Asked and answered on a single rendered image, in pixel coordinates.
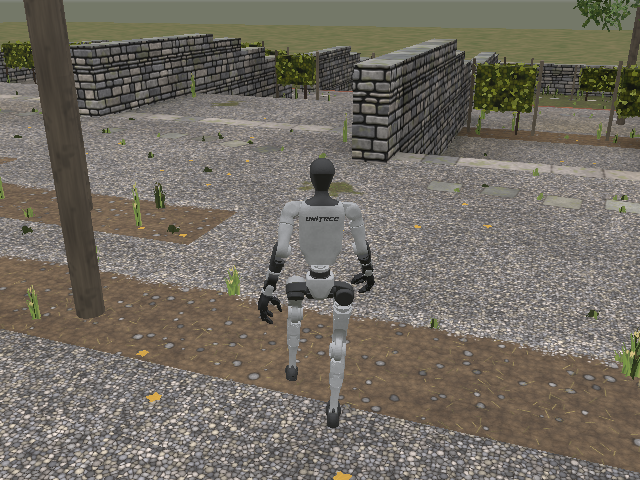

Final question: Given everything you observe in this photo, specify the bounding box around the right robot thigh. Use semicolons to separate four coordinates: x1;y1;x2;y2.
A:
329;281;354;361

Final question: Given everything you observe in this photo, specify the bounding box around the robot left upper arm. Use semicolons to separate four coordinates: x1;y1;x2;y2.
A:
275;201;301;258

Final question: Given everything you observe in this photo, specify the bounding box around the robot right forearm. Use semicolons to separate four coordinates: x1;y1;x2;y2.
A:
357;240;374;277

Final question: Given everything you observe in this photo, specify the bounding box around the robot right upper arm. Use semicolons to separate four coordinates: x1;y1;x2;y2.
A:
342;202;368;256

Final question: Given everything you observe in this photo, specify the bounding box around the robot left hand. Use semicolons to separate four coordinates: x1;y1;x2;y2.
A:
258;293;282;324

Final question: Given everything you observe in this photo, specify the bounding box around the humanoid robot head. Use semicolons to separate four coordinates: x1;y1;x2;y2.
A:
305;158;339;206

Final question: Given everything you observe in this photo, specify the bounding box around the robot left forearm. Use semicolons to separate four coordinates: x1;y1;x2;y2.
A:
261;242;285;296

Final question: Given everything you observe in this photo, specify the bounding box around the robot right hand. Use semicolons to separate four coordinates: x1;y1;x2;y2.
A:
351;273;375;293

